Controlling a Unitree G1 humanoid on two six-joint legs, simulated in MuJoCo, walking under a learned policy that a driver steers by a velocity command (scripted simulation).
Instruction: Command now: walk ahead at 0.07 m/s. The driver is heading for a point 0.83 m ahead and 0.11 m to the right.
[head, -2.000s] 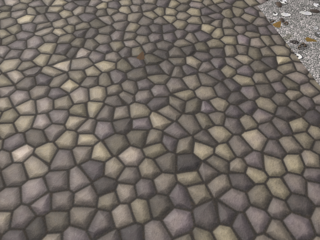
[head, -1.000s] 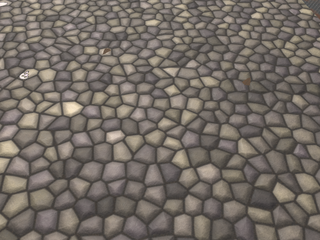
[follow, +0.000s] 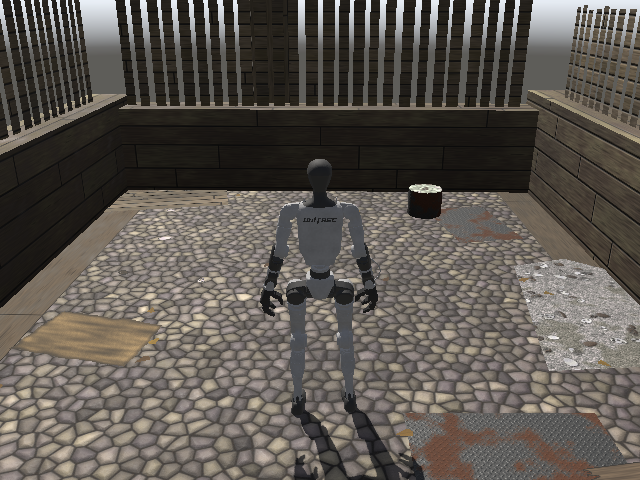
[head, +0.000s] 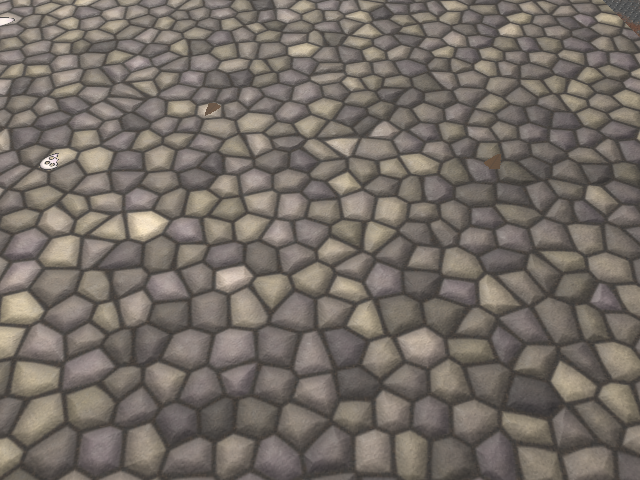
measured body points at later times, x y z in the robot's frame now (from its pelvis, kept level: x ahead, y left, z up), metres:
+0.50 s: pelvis +0.13 -0.04 +0.01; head +0.15 -0.06 +0.46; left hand +0.03 +0.20 -0.13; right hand +0.30 -0.29 -0.11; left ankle +0.26 +0.13 -0.68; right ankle +0.02 -0.13 -0.74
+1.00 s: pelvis +0.42 +0.02 +0.01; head +0.43 +0.02 +0.46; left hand +0.57 +0.28 -0.10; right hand +0.41 -0.25 -0.13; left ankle +0.39 +0.10 -0.74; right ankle +0.56 -0.16 -0.67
